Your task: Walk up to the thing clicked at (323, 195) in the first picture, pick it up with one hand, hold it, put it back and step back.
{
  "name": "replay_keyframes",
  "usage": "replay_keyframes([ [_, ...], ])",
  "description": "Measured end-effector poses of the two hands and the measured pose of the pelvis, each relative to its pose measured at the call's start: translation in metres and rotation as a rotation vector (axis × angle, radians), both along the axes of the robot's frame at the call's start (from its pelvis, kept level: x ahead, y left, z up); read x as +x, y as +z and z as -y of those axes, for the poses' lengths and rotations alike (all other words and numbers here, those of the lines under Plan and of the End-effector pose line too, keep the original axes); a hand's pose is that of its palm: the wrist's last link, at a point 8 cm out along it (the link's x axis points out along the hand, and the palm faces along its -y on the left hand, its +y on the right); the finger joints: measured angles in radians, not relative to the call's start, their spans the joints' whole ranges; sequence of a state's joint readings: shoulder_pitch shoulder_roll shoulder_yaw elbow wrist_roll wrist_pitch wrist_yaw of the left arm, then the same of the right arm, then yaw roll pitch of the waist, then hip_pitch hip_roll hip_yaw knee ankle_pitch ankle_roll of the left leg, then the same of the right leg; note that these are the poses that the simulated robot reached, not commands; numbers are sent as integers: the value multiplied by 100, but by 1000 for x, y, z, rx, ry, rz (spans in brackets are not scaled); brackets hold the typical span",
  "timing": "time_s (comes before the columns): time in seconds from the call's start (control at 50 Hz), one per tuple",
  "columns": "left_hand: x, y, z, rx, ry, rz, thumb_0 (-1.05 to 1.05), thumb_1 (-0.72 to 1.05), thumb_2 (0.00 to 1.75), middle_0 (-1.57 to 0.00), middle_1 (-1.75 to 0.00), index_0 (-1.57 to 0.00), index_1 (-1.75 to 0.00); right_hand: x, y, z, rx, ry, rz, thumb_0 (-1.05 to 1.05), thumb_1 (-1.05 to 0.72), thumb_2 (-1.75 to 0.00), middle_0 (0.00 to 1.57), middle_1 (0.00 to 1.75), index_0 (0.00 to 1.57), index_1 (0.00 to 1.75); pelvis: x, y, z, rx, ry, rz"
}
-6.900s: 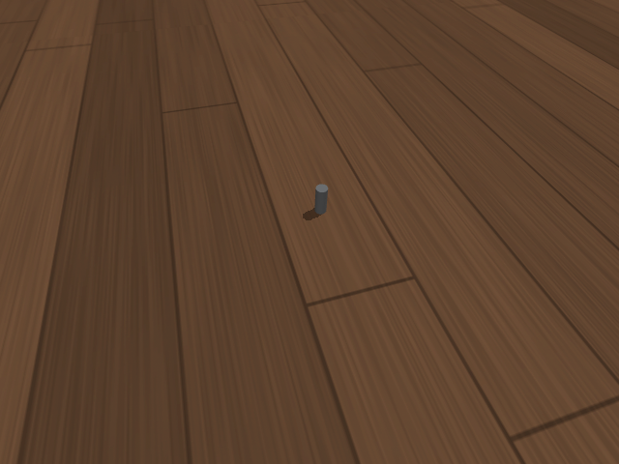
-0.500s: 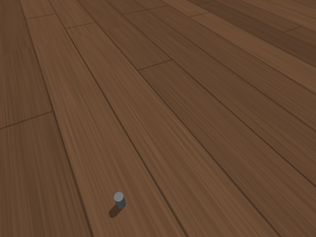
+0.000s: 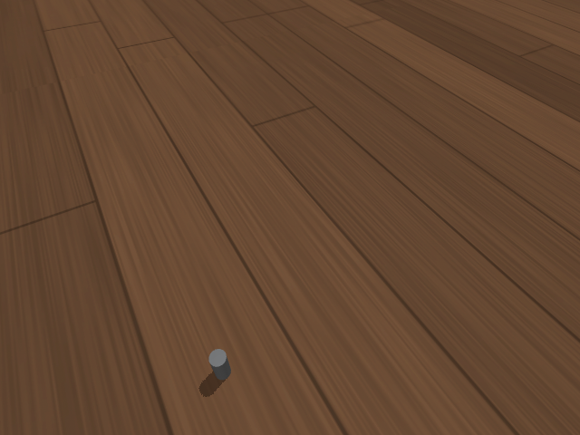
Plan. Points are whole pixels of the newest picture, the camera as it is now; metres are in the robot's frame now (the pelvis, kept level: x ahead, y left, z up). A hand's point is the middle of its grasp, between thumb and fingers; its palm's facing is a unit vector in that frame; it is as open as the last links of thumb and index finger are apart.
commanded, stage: go down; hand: left
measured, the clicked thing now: (220, 364) +0.43 +0.20 -0.71
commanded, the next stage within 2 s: none
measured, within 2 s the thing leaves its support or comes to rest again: neither
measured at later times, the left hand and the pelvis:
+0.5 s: hand out of the picture +0.15 +0.27 -0.18, palm faces +0.06 -0.94 -0.34, open 16.3 cm; pelvis +0.00 +0.01 -0.05, yaw -1 degrees
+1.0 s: hand out of the picture +0.15 +0.28 -0.20, palm faces +0.08 -0.94 -0.33, open 17.0 cm; pelvis +0.00 +0.01 -0.09, yaw +0 degrees
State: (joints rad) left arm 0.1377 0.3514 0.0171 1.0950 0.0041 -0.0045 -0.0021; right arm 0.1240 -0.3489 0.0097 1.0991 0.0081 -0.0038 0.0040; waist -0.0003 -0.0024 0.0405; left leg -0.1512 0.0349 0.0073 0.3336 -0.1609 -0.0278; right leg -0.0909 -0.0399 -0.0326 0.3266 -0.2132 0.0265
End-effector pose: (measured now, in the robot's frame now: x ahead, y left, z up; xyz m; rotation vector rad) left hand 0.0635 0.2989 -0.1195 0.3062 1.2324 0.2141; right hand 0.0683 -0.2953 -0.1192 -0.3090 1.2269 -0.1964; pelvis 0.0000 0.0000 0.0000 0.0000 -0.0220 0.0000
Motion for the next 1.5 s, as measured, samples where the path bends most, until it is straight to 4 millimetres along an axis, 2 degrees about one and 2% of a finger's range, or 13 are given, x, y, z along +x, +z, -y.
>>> replay_keyframes([
  [0.1,39,-4,4,-16,27,104,1,76,76,-13,-19,-13,-19,8,-2,-15,18,3,112,0,-94,-90,20,30,20,30,-11,-7,0,-4,8,-58],
  [0.16,64,-8,0,-16,11,132,1,61,61,-10,-15,-10,-14,8,-6,-25,35,-3,141,0,-95,-91,20,30,20,30,-14,-14,1,-5,0,-103],
  [0.22,79,-9,-3,-9,1,156,1,44,46,-8,-11,-9,-11,6,-8,-33,52,-22,162,0,-95,-91,20,30,20,30,-14,-18,1,-4,-8,-125],
  [0.28,83,-10,-5,-5,0,145,1,26,33,-7,-9,-8,-8,5,-10,-39,67,-40,180,0,-94,-90,20,30,20,30,-11,-22,-1,-5,-12,-141],
  [0.36,78,-16,-10,-2,10,109,0,3,22,-8,-8,-8,-7,12,-13,-42,73,-39,217,1,-92,-89,20,30,20,30,-8,-29,-4,-8,-15,-167],
  [0.48,72,-26,-16,2,19,121,0,-27,13,-9,-8,-9,-8,31,-21,-43,49,-10,283,1,-88,-88,20,30,20,30,-5,-45,-7,-13,-12,-210],
  [0.58,74,-31,-17,-1,16,146,0,-41,9,-9,-8,-9,-8,51,-25,-44,26,12,343,1,-86,-88,20,30,20,30,-2,-57,-8,-19,-9,-236],
  [0.74,73,-33,-19,-3,22,147,0,-47,7,-10,-7,-9,-7,76,-27,-50,8,38,424,1,-85,-88,20,30,20,30,2,-69,-8,-31,-1,-266],
  [0.86,71,-37,-22,-5,27,144,0,-48,7,-10,-7,-9,-7,84,-31,-54,2,50,455,1,-85,-88,20,30,20,30,2,-78,-7,-37,0,-289],
  [1.28,57,-58,-34,-19,26,224,-1,-48,5,-10,-6,-10,-6,65,-60,-53,-17,61,446,1,-89,-89,20,30,20,30,-15,-107,-7,-48,-3,-356],
  [1.38,70,-75,-46,-20,36,293,-1,-48,5,-10,-6,-10,-6,65,-75,-52,-26,95,443,1,-91,-89,20,30,20,30,-22,-121,-7,-46,-4,-389],
  [1.5,111,-108,-65,-53,-1,480,-1,-46,4,-8,-4,-9,-3,64,-114,-44,-48,141,419,1,-93,-89,20,30,20,30,-34,-160,-7,-44,-12,-466],
])
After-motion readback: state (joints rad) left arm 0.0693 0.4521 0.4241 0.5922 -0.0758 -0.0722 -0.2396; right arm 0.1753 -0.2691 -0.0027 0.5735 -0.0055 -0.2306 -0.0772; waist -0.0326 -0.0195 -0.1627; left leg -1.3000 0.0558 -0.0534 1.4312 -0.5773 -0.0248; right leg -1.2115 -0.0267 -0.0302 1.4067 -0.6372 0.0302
